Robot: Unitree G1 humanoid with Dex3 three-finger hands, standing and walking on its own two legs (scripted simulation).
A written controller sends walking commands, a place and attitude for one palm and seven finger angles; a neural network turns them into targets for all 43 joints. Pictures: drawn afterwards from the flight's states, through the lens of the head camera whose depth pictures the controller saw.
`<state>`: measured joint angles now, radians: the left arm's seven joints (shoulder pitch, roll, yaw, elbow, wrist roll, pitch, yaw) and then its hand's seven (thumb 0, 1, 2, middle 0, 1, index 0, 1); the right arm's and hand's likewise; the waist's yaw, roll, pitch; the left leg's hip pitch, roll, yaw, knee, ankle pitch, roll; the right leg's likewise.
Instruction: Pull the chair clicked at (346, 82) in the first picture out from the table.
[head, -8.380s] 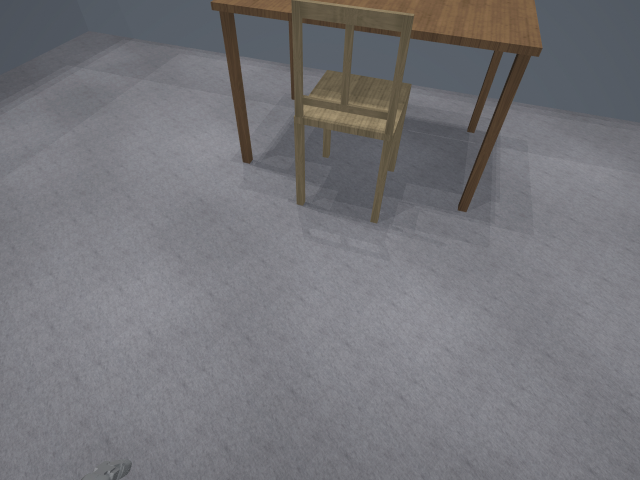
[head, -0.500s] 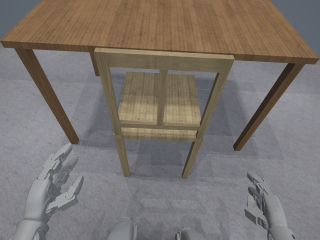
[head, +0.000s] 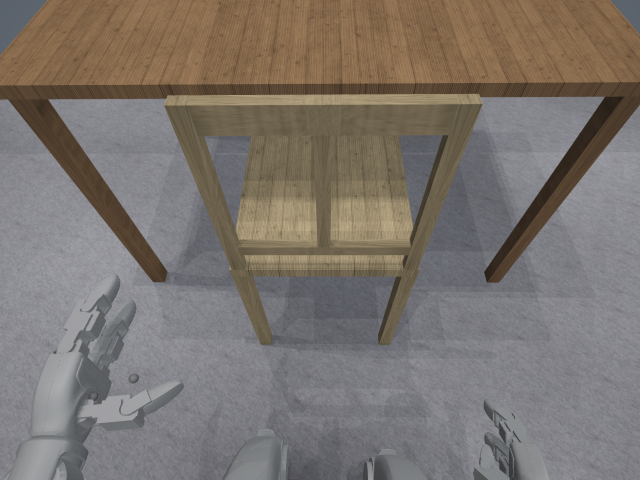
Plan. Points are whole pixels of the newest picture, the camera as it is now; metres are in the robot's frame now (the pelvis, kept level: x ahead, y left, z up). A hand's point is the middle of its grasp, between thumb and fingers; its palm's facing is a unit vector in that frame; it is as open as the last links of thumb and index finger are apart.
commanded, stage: raise the hand toward the chair's back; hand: left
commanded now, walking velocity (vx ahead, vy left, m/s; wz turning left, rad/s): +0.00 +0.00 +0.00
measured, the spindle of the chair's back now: (323, 197) +0.53 +0.02 -0.01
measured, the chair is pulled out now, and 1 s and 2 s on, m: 0.00 0.00 0.00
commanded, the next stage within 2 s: aim the fingers beside a spindle in 1.20 s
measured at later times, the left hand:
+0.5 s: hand (107, 387) +0.22 +0.24 +0.04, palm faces +0.04 -1.00 -0.04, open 16.7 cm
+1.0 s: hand (106, 363) +0.24 +0.24 +0.05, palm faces +0.06 -1.00 -0.06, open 16.9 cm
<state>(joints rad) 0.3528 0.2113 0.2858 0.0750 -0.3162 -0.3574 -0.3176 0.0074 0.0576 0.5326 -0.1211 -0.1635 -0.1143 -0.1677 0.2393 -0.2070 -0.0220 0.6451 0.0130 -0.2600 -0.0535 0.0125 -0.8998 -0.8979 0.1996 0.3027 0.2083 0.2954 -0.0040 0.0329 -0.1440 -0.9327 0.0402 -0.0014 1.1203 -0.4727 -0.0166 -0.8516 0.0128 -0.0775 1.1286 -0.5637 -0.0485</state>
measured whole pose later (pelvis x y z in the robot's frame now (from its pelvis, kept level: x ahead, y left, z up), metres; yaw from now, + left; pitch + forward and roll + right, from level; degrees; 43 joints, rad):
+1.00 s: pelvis -0.01 +0.03 +0.01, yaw +1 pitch +14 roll -3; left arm 0.29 0.26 0.22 0.06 -0.26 -0.37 -0.23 -0.01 -0.50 0.30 -0.07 -0.08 -0.06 -0.08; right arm 0.24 -0.26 0.03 0.57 0.01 -0.23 -0.05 0.01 -0.90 -0.90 0.20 0.30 0.21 0.30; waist -0.02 0.03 -0.13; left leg -0.90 0.02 -0.01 1.11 -0.46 0.03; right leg -0.79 -0.01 -0.09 1.06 -0.53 0.00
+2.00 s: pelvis -0.01 +0.01 -0.01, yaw +0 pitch +18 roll -2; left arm 0.00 0.23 0.21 0.32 -0.23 -0.41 -0.20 -0.01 -0.50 0.30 -0.07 -0.08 -0.06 -0.08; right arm 0.22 -0.26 0.01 0.60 0.01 -0.18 -0.04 0.01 -0.90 -0.90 0.20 0.30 0.21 0.30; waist -0.03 0.04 -0.14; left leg -1.02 0.03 -0.01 1.19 -0.48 0.00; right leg -0.93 0.00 -0.08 1.18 -0.57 -0.04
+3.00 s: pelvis -0.01 +0.02 -0.03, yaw -1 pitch +23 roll -2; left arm -0.29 0.21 0.20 0.59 -0.13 -0.45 -0.06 -0.01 -0.50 0.30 -0.07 -0.08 -0.06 -0.08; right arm 0.24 -0.25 0.01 0.60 -0.01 -0.04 0.00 0.01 -0.90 -0.90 0.20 0.30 0.21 0.29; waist -0.06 0.04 -0.17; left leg -1.15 0.03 0.02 1.26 -0.50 0.02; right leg -1.06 0.00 -0.06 1.25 -0.59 -0.02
